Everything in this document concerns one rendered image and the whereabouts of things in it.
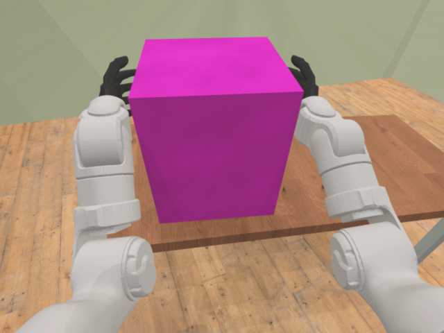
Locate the left robot hand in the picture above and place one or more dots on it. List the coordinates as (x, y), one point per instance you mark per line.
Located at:
(113, 77)

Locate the robot right forearm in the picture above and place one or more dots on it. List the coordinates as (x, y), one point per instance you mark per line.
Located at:
(344, 165)

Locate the carton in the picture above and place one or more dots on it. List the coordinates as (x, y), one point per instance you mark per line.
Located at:
(215, 119)

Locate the robot left forearm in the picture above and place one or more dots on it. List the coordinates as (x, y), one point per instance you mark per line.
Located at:
(103, 162)

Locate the right robot upper arm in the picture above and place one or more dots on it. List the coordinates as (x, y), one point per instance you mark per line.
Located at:
(377, 261)

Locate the left robot upper arm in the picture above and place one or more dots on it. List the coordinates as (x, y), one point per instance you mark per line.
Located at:
(108, 277)

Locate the table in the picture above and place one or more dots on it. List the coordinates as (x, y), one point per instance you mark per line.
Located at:
(409, 166)

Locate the right robot hand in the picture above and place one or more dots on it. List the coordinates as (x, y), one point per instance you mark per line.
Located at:
(305, 76)

